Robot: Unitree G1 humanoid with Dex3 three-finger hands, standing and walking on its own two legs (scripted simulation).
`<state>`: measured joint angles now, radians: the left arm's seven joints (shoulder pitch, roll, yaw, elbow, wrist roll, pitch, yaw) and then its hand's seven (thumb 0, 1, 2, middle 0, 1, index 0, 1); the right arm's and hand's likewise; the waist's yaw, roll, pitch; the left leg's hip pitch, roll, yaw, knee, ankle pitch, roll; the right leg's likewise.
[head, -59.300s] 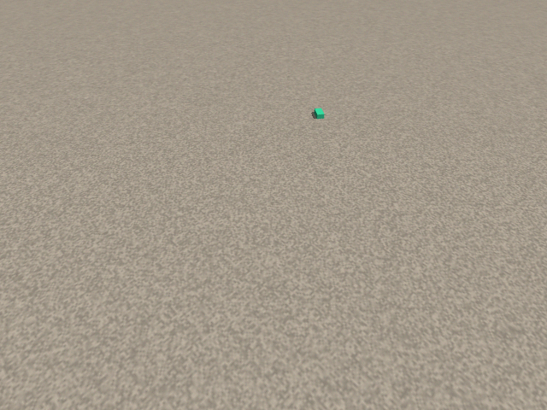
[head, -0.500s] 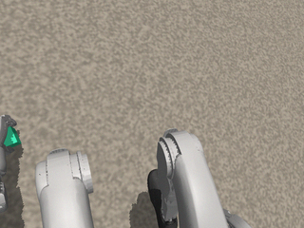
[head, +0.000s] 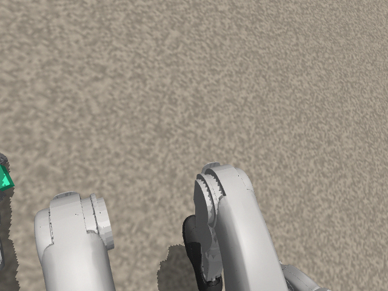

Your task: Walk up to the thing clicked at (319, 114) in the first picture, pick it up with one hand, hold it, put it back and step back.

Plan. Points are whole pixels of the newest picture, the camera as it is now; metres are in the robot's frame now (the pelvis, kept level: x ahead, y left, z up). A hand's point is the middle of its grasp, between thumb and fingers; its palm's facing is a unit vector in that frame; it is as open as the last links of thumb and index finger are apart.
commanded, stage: rest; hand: left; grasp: from above
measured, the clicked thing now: out of the picture +0.36 +0.34 -0.26
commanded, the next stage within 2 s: open in 0.14 s
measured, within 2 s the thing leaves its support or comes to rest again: neither
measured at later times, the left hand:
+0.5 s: hand out of the picture +0.35 +0.32 -0.23, palm faces -0.40 -0.25 -0.88, open 9.9 cm
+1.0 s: hand out of the picture +0.34 +0.33 -0.23, palm faces -0.40 -0.24 -0.89, open 13.1 cm
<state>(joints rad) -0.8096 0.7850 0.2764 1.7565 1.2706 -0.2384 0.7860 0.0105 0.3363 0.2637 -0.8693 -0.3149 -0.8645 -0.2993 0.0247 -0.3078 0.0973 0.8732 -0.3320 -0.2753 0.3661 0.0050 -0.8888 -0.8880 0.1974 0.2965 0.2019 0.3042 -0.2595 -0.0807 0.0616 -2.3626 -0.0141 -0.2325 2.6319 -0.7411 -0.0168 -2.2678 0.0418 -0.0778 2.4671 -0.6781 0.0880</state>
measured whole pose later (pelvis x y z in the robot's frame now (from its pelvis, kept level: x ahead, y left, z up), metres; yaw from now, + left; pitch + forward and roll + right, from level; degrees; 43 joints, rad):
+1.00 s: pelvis -0.01 +0.00 +0.00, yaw -1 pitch +23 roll -14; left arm -0.81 0.83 0.23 1.78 1.23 -0.23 0.77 0.00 -0.33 0.81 -0.19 -0.94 -0.22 -0.91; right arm 0.04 -0.34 0.14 0.87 -0.31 -0.37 0.44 0.01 -0.88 -0.89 0.20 0.30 0.20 0.30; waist -0.27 -0.10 0.11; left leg -2.33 -0.02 -0.26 2.64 -0.73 -0.01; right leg -2.22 0.04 -0.10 2.45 -0.66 0.09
